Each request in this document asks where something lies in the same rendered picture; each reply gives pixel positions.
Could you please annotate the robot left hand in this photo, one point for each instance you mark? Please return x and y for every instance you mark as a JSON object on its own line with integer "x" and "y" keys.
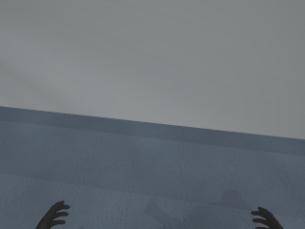
{"x": 47, "y": 222}

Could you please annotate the robot right hand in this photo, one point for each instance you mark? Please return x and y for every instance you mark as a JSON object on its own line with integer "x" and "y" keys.
{"x": 269, "y": 220}

